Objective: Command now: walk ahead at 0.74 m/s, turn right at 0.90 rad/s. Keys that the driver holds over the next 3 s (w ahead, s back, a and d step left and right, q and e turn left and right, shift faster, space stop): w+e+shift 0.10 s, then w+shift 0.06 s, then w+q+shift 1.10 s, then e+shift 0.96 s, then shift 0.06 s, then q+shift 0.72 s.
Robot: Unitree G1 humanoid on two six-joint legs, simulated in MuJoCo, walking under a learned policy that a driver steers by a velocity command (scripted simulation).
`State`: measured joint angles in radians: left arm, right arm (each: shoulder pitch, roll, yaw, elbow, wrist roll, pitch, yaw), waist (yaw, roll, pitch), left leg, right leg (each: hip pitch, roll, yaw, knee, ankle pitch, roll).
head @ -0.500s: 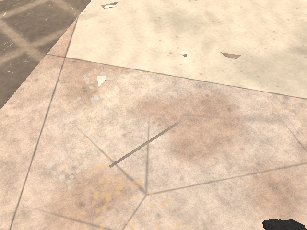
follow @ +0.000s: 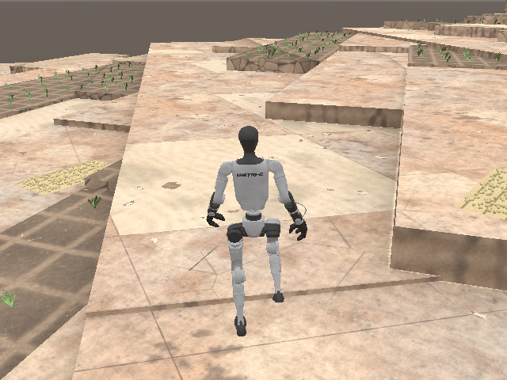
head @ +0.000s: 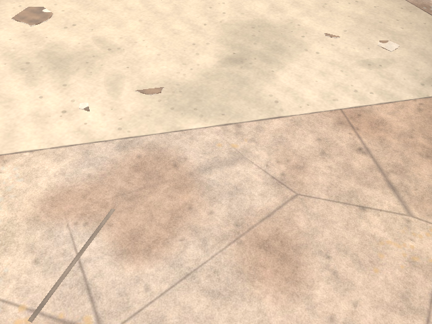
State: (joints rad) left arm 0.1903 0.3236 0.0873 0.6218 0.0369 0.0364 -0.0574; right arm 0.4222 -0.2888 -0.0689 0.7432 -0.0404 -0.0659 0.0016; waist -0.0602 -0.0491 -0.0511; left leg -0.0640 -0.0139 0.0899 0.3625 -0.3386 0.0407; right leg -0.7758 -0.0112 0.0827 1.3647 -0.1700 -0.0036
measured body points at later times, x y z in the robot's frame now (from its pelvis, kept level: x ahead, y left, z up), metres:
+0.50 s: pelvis +0.36 -0.10 +0.03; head +0.36 -0.10 +0.48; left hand +0.44 +0.15 -0.11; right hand +0.37 -0.37 -0.10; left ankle +0.34 +0.06 -0.58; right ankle +0.30 -0.15 -0.70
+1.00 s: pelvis +0.81 -0.09 +0.03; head +0.83 -0.09 +0.48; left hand +1.01 +0.17 -0.01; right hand +0.85 -0.37 -0.10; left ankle +0.73 -0.10 -0.70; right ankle +1.01 -0.26 -0.63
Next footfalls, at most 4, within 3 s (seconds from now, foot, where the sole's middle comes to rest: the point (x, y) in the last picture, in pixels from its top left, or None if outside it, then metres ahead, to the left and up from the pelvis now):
0.28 right None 0.34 -0.16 -0.74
0.76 left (224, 252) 0.77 -0.09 -0.74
1.16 right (228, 155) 1.23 -0.14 -0.74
1.54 left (137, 133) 1.36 0.24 -0.74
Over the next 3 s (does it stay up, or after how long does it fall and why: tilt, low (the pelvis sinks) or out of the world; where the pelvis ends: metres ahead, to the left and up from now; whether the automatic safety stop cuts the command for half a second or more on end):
stays up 1.40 0.13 0.03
